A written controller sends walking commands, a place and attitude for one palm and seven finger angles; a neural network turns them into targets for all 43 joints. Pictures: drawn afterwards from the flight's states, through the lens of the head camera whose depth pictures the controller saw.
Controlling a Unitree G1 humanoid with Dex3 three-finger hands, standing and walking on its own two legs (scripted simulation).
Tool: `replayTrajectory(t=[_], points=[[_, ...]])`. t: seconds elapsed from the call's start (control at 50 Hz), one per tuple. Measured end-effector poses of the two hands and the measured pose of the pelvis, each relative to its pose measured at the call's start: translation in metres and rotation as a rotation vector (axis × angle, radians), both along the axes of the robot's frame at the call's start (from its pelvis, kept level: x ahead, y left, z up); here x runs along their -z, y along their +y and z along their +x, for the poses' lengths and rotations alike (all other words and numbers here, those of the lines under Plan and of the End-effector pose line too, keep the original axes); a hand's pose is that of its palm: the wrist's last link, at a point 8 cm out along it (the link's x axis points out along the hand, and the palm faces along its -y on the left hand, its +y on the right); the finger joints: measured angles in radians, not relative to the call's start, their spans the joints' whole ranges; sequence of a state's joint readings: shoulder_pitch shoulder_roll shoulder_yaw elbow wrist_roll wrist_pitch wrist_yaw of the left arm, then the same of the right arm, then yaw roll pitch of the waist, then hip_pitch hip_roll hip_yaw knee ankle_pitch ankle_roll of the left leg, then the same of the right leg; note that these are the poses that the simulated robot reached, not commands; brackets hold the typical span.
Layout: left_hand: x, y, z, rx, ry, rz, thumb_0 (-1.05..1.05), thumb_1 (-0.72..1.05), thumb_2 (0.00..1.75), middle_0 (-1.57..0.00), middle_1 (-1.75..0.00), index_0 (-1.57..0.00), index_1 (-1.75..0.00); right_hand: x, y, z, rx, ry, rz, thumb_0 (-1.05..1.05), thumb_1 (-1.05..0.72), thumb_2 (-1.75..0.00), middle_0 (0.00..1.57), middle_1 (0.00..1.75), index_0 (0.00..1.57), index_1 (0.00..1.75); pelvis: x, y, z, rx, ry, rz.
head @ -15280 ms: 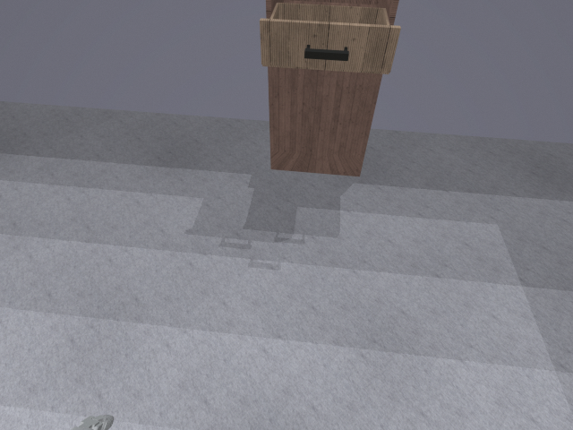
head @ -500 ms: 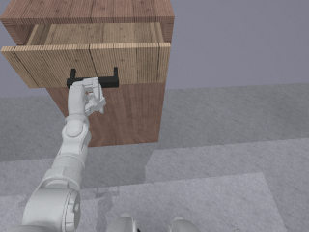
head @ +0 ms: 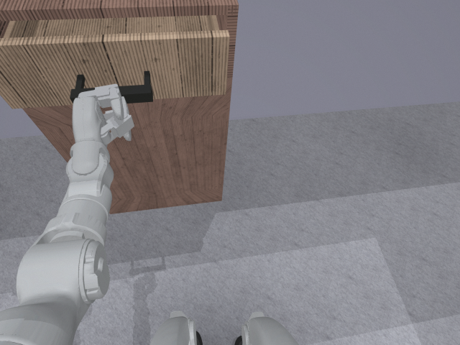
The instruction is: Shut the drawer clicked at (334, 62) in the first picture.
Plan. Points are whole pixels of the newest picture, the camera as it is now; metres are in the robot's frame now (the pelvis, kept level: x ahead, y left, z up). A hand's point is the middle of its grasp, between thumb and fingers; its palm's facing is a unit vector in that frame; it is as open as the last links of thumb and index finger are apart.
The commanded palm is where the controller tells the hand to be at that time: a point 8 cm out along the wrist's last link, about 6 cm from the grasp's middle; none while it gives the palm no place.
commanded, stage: push the drawer shut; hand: left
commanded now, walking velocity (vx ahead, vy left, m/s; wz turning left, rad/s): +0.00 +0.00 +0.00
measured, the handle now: (113, 87) +0.57 +0.18 +0.08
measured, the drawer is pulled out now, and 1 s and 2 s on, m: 0.06 0.00 0.00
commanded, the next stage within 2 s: pull the fist back off the drawer in 1.06 s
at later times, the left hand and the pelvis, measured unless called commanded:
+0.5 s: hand (127, 91) +0.55 +0.15 +0.08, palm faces +0.09 -1.00 -0.02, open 3.1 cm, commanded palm +0.55 +0.19 +0.08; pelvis +0.00 +0.00 -0.01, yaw -1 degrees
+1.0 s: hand (120, 89) +0.56 +0.16 +0.08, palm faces +0.10 -0.99 -0.04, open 3.2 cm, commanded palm +0.60 +0.18 +0.08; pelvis -0.02 +0.02 -0.02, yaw +0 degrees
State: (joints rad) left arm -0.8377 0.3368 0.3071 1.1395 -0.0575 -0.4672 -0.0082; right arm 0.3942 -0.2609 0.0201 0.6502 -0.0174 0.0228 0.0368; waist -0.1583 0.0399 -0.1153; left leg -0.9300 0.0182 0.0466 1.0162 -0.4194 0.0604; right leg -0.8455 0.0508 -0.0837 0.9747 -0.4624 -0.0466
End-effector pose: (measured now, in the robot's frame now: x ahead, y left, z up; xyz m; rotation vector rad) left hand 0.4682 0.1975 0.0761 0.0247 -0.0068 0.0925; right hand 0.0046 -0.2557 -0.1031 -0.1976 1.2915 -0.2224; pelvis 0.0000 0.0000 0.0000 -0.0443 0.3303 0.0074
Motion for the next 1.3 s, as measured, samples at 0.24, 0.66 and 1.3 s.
replayTrajectory(t=[0.24,0.66,1.3], points=[[-0.002,0.001,0.027,-0.002,0.012,0.002,0.02,0.76,0.91,-1.40,-1.60,-1.40,-1.60,0.000,-0.001,-0.014,0.009,0.039,-0.017,0.00,-0.91,-0.90,0.20,0.30,0.20,0.30,0.005,-0.001,-0.002,-0.002,0.036,-0.011],[0.001,0.013,0.064,-0.001,0.028,-0.001,-0.04,0.63,0.94,-1.39,-1.60,-1.40,-1.60,-0.005,0.012,-0.062,0.042,0.199,-0.034,0.00,-0.91,-0.90,0.20,0.30,0.20,0.30,0.014,0.006,-0.002,-0.011,0.102,-0.039],[-0.006,0.016,0.066,0.000,0.036,0.013,0.04,0.57,0.97,-1.39,-1.60,-1.40,-1.60,-0.010,0.026,-0.090,0.025,0.174,-0.071,0.00,-0.91,-0.90,0.20,0.30,0.20,0.30,0.019,0.020,-0.024,-0.019,0.119,-0.057]])
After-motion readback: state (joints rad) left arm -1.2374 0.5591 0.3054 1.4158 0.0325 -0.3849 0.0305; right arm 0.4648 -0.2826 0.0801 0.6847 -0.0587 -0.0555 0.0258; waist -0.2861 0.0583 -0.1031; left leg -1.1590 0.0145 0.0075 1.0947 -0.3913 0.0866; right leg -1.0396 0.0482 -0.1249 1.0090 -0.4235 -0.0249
